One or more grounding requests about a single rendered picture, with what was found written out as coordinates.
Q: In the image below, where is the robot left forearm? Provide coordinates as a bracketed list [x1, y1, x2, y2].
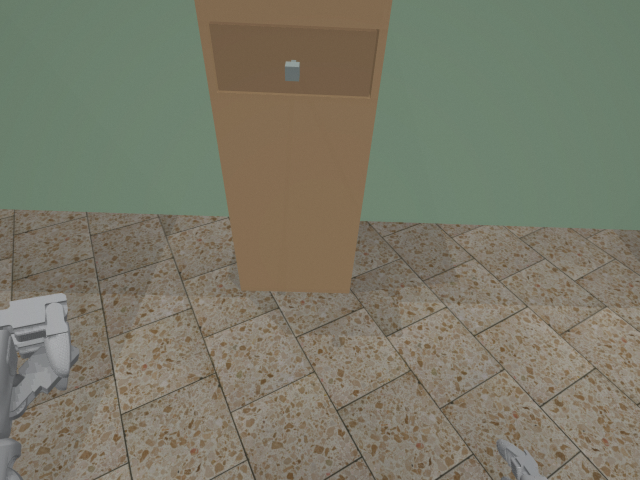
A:
[0, 438, 23, 480]

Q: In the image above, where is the drawer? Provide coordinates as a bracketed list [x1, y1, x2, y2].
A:
[209, 21, 377, 97]

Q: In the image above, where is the robot left hand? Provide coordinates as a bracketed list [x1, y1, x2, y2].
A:
[0, 293, 80, 439]

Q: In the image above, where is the robot right hand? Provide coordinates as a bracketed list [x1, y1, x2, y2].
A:
[496, 439, 548, 480]

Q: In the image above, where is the cabinet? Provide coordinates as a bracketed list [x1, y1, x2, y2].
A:
[194, 0, 392, 293]

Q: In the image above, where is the handle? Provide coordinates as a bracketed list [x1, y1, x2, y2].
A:
[285, 60, 300, 81]

